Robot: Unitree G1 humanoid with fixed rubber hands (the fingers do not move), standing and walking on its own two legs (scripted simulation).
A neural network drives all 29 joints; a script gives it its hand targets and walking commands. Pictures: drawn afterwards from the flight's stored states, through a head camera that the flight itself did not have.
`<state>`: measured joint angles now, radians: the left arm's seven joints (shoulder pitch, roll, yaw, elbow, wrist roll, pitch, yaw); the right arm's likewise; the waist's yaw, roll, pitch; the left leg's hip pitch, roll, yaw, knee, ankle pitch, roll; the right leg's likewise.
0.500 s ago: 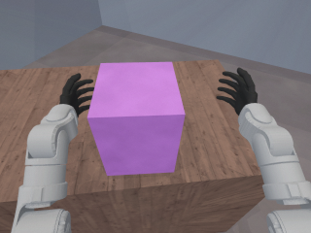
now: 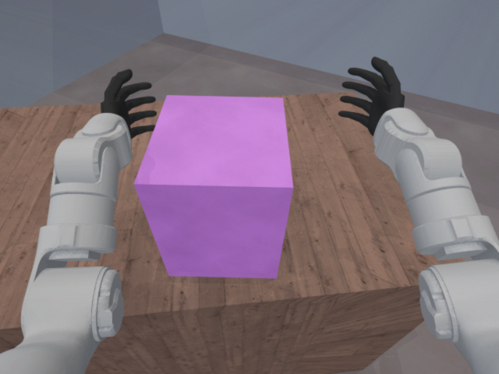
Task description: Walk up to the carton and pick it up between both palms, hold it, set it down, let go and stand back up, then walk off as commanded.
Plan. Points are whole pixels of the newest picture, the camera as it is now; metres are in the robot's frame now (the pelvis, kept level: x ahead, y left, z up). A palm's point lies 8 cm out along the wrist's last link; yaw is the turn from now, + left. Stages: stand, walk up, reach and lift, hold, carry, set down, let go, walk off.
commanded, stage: reach and lift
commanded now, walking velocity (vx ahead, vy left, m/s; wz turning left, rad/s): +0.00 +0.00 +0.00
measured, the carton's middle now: (223, 190) +0.43 +0.08 +0.07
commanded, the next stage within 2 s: none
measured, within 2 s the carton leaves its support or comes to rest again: neither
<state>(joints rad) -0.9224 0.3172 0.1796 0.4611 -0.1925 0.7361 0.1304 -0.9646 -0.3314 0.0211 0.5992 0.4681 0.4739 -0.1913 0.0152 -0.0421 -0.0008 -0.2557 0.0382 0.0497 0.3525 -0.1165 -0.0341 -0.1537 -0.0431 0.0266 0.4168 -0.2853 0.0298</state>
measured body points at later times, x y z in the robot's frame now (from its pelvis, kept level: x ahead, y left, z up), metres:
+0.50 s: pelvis +0.00 +0.00 +0.00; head +0.02 +0.01 +0.45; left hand +0.45 +0.23 +0.16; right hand +0.46 -0.15 +0.18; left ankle +0.04 +0.14 -0.74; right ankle -0.04 -0.14 -0.74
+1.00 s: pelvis +0.01 +0.00 +0.00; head +0.06 +0.01 +0.45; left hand +0.46 +0.24 +0.11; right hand +0.48 -0.14 +0.13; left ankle +0.04 +0.14 -0.74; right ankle -0.04 -0.14 -0.74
